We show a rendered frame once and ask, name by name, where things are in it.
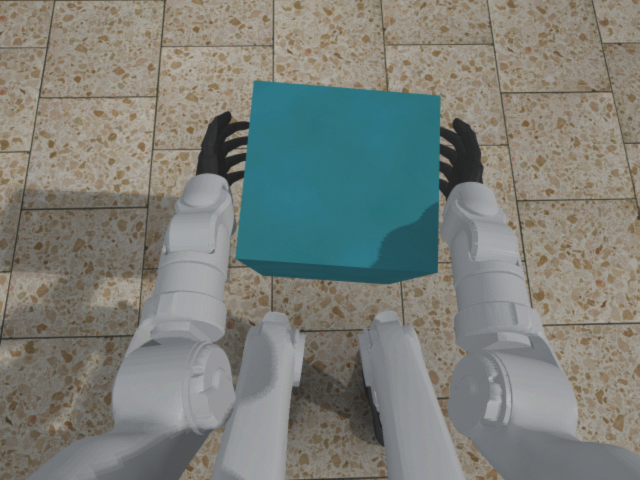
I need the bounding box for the robot left forearm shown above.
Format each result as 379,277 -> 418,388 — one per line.
111,173 -> 237,422

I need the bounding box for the left robot hand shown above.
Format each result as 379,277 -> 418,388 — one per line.
196,111 -> 249,186

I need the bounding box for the right robot foot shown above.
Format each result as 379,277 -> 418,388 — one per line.
362,369 -> 384,447

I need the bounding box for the robot right forearm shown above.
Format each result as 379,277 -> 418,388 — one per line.
440,182 -> 578,427

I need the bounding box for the robot left shin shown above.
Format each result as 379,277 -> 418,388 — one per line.
242,312 -> 291,359

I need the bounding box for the carton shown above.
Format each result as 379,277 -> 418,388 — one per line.
235,80 -> 441,284

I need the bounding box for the right robot hand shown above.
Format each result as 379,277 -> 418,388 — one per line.
439,118 -> 484,201

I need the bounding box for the left robot upper arm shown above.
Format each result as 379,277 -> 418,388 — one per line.
26,340 -> 236,480

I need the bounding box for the right robot upper arm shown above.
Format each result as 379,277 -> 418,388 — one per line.
447,349 -> 640,480

